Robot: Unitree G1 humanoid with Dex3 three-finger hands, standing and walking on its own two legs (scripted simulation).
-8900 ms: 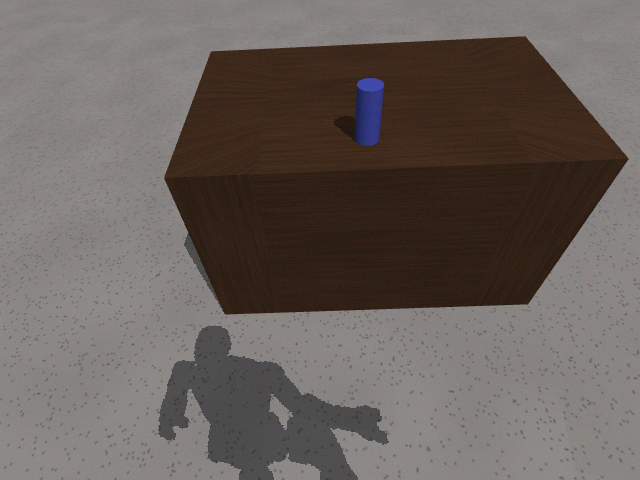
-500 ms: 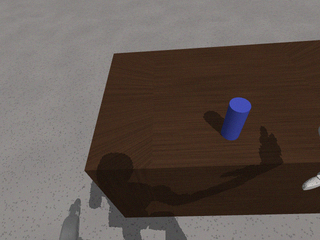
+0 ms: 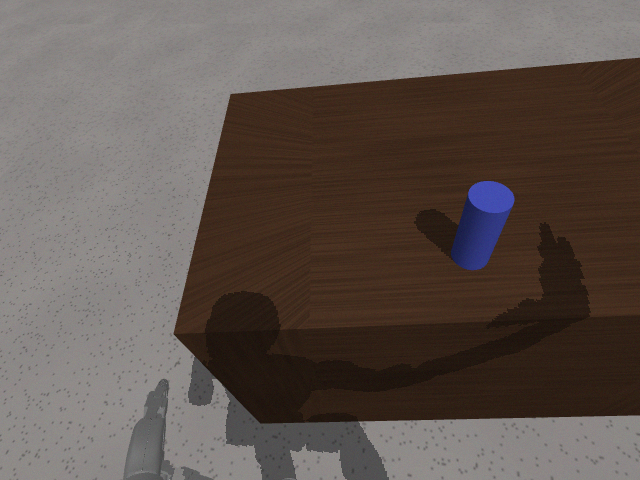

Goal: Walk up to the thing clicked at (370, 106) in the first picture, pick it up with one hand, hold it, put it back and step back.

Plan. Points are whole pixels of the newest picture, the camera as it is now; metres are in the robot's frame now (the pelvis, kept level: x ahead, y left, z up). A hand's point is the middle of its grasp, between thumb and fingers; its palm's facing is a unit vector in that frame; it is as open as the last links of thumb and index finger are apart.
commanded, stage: go down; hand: right
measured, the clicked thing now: (479, 228) +0.48 -0.18 -0.04
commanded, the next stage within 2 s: approach in 1.78 s
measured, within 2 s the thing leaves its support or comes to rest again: neither
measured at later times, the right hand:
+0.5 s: hand out of the picture +0.37 -0.36 +0.08, palm faces +0.15 +0.99 +0.00, open 17.7 cm
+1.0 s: hand out of the picture +0.40 -0.38 +0.08, palm faces +0.16 +0.99 +0.01, open 17.6 cm
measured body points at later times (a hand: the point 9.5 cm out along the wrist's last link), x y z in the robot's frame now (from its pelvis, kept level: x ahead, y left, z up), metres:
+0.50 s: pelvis -0.01 +0.00 -0.02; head +0.05 -0.04 +0.43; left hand +0.14 +0.26 -0.08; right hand +0.36 -0.41 +0.09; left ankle +0.04 +0.14 -0.73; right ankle -0.03 -0.12 -0.73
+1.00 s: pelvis +0.00 -0.01 -0.03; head +0.07 -0.05 +0.42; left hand +0.15 +0.25 -0.08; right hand +0.38 -0.43 +0.08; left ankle +0.04 +0.14 -0.73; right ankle -0.03 -0.12 -0.73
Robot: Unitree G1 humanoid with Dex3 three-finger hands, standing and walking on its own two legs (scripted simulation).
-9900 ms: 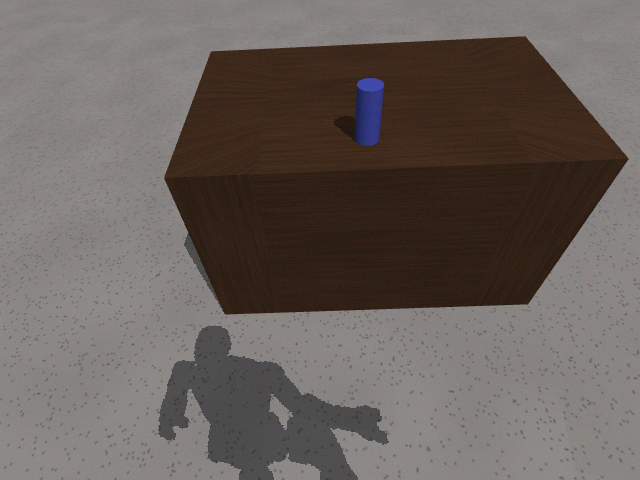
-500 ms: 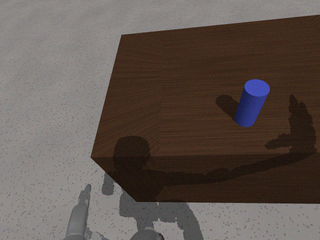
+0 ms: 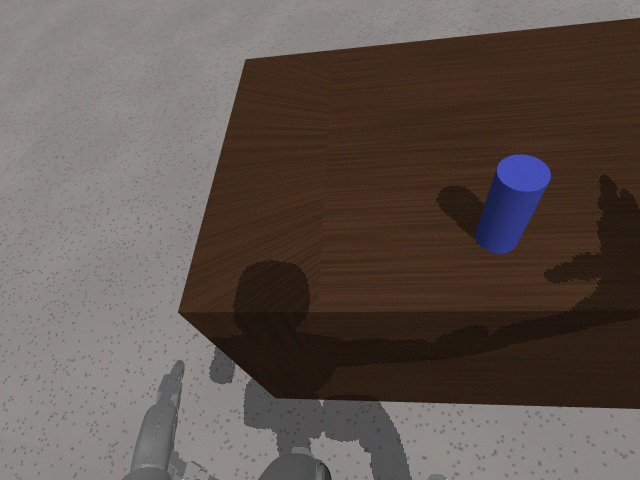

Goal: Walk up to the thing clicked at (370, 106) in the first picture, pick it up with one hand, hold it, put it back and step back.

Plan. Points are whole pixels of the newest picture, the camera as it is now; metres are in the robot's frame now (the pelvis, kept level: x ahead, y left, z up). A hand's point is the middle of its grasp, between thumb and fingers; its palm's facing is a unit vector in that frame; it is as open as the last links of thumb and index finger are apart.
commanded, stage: go down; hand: right
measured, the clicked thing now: (508, 208) +0.48 -0.18 -0.01
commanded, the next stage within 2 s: approach in 0.78 s
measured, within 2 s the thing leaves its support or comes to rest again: neither
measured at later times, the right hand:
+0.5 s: hand out of the picture +0.39 -0.37 +0.10, palm faces +0.17 +0.99 +0.01, open 17.6 cm
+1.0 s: hand out of the picture +0.39 -0.37 +0.10, palm faces +0.17 +0.99 +0.02, open 17.6 cm
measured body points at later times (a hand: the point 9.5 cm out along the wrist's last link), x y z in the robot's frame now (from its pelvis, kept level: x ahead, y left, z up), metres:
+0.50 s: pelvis -0.01 +0.00 -0.01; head +0.08 -0.04 +0.43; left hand +0.14 +0.26 -0.05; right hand +0.38 -0.43 +0.10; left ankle +0.04 +0.15 -0.70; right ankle -0.03 -0.11 -0.70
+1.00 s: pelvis +0.00 +0.00 -0.01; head +0.07 -0.04 +0.44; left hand +0.15 +0.25 -0.05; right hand +0.38 -0.42 +0.10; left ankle +0.04 +0.15 -0.70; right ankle -0.03 -0.11 -0.70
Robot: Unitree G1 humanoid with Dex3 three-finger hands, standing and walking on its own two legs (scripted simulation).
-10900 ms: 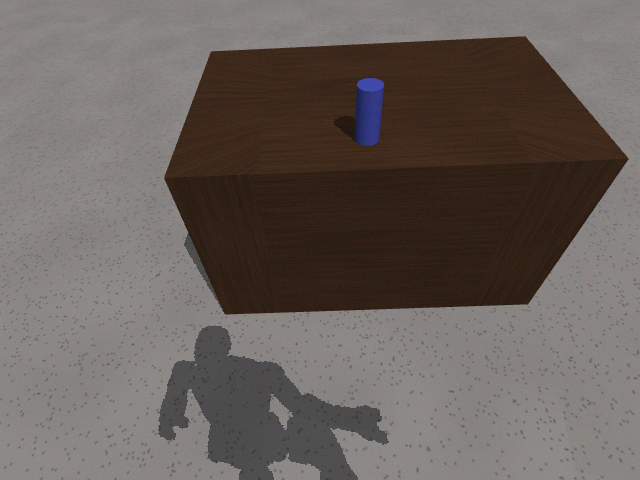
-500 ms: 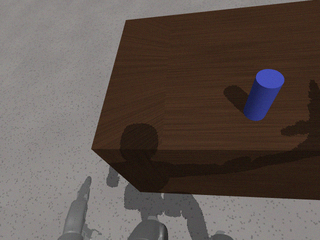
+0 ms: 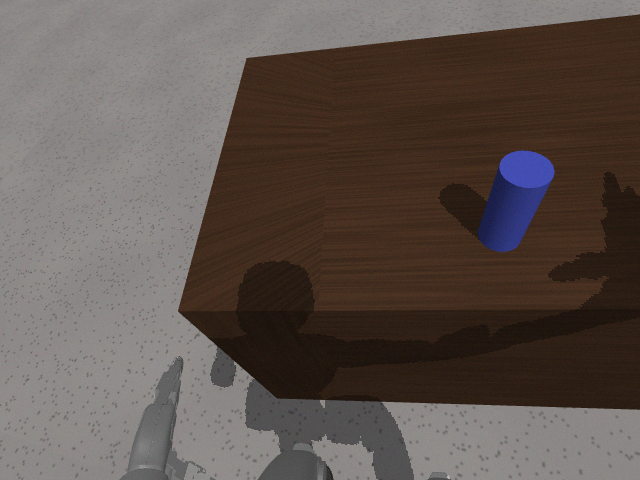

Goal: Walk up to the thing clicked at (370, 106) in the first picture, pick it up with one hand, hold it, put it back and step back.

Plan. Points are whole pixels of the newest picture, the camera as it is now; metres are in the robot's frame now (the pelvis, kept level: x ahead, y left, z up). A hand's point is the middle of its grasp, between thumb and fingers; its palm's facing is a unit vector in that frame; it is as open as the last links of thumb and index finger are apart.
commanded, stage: approach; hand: right
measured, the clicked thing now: (511, 205) +0.48 -0.18 +0.00
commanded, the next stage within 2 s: close in in 0.26 s
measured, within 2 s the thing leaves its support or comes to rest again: neither
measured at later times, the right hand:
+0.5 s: hand (559, 229) +0.45 -0.24 -0.02, palm faces +0.10 +0.99 +0.07, open 17.7 cm
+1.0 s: hand (516, 224) +0.46 -0.19 -0.02, palm faces +0.10 +0.99 +0.04, open 17.6 cm
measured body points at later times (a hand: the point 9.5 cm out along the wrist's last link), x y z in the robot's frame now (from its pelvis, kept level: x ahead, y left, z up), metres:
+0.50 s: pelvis -0.03 +0.01 -0.04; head +0.11 -0.04 +0.38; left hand +0.12 +0.29 -0.04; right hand +0.44 -0.29 -0.02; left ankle +0.04 +0.15 -0.69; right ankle -0.03 -0.11 -0.69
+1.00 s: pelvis -0.02 +0.01 -0.04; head +0.10 -0.03 +0.39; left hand +0.13 +0.28 -0.03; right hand +0.45 -0.24 -0.02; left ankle +0.04 +0.15 -0.69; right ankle -0.03 -0.11 -0.69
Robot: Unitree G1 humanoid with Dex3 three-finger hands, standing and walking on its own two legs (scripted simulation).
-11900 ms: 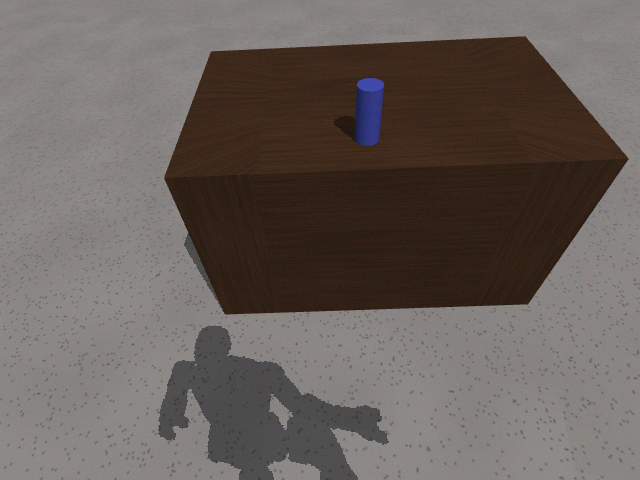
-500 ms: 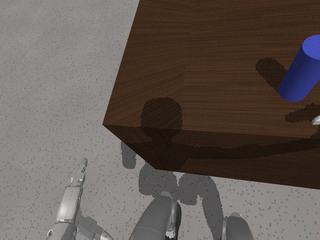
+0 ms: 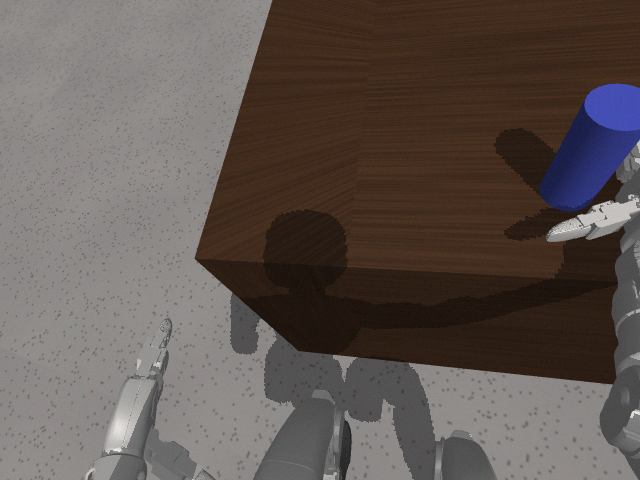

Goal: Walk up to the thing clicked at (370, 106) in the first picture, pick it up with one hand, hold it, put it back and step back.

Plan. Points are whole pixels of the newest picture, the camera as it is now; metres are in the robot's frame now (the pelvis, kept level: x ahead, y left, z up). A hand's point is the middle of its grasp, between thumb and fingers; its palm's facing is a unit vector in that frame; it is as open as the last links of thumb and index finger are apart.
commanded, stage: rest palm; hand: right
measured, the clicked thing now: (589, 154) +0.50 -0.20 +0.04
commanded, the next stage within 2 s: close in 0.12 s
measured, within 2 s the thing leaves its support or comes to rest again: leaves its support in 1.64 s
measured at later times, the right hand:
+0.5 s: hand (589, 171) +0.48 -0.21 +0.03, palm faces +0.15 +0.99 +0.00, open 15.8 cm
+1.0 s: hand (587, 154) +0.50 -0.20 +0.04, palm faces +0.15 +0.99 +0.02, open 9.3 cm
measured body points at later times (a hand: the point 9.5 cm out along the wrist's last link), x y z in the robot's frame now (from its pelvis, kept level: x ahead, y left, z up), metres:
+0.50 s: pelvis +0.00 +0.00 +0.00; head +0.12 -0.04 +0.43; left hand +0.16 +0.26 +0.01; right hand +0.47 -0.26 +0.03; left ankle +0.06 +0.14 -0.65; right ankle -0.01 -0.12 -0.65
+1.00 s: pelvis -0.01 +0.00 +0.00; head +0.12 -0.04 +0.43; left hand +0.15 +0.26 +0.01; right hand +0.48 -0.25 +0.05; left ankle +0.06 +0.14 -0.65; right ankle -0.01 -0.12 -0.65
